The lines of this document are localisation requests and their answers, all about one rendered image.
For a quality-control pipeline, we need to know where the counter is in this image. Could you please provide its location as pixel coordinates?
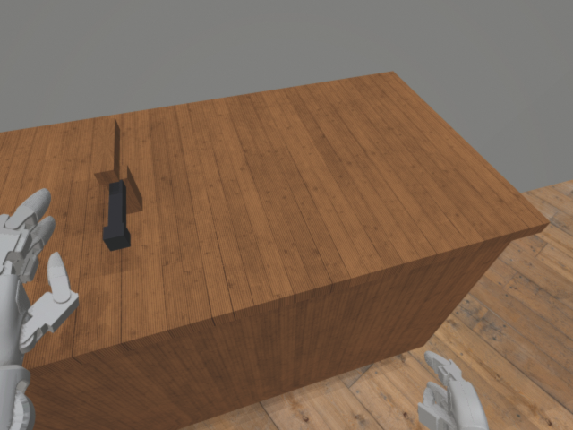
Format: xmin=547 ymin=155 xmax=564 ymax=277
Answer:
xmin=0 ymin=71 xmax=550 ymax=430

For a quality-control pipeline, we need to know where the robot right hand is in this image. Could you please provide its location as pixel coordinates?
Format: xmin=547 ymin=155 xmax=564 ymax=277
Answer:
xmin=418 ymin=351 xmax=489 ymax=430

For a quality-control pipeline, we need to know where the tap lever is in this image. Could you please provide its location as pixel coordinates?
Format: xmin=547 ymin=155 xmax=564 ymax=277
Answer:
xmin=103 ymin=180 xmax=131 ymax=252

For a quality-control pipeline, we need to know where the robot left hand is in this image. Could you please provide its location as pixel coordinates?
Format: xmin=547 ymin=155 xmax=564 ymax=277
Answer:
xmin=0 ymin=188 xmax=79 ymax=366

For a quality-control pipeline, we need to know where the robot left forearm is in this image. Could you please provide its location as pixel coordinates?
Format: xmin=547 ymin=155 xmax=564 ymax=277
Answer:
xmin=0 ymin=365 xmax=36 ymax=430

